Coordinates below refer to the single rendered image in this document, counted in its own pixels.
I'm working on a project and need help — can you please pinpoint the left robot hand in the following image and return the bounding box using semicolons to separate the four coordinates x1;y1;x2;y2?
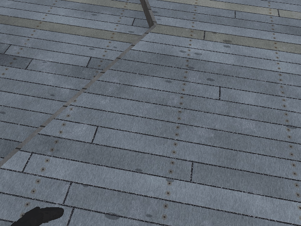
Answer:
10;206;64;226

